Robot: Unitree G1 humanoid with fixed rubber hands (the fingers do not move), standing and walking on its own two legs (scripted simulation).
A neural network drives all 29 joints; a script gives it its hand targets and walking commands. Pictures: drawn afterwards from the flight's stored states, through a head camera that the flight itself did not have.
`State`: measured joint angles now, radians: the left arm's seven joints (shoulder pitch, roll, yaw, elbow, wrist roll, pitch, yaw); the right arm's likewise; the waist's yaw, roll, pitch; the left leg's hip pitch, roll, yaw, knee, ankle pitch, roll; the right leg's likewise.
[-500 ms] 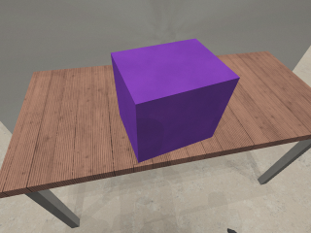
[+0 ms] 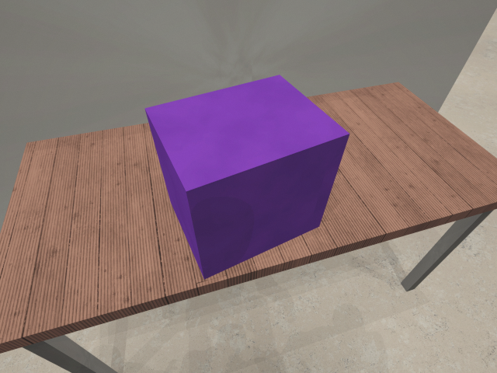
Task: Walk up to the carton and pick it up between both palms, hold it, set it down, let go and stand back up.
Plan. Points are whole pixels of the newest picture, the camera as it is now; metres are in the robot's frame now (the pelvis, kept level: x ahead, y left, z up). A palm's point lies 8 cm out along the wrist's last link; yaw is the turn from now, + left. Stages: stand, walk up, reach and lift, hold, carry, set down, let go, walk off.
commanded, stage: walk up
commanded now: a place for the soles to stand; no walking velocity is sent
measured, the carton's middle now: (242, 174) +0.49 +0.01 +0.03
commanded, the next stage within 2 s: none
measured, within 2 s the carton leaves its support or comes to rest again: neither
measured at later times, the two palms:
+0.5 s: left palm out of the picture +0.09 +0.25 -0.13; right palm out of the picture -0.01 -0.29 -0.11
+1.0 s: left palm out of the picture +0.02 +0.09 -0.14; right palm (453, 342) +0.21 -0.36 -0.10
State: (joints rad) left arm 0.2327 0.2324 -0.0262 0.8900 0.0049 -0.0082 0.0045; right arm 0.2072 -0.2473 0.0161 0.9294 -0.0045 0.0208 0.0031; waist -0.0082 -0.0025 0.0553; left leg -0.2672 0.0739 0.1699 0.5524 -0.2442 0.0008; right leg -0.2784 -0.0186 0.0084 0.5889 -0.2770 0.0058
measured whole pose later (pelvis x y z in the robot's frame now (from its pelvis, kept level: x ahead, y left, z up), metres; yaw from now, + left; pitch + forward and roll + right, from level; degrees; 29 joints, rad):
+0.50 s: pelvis -0.01 -0.02 +0.00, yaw +3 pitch -1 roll +1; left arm 0.16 0.31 0.03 0.81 0.07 0.07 -0.06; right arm 0.41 -0.22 -0.05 0.91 -0.04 -0.04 -0.09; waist -0.02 -0.07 0.07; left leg -0.32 0.07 0.10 0.57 -0.22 -0.01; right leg -0.53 -0.11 0.02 1.04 -0.38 0.05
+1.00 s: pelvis +0.03 -0.16 -0.01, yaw +15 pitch -1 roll +0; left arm 0.30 0.24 -0.02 0.77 0.02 0.02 -0.01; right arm 0.27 -0.19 -0.04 0.65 -0.03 -0.03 -0.03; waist 0.02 -0.03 0.06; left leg -0.35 -0.04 0.04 0.68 -0.29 0.04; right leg -0.29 -0.08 -0.16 0.69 -0.37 0.00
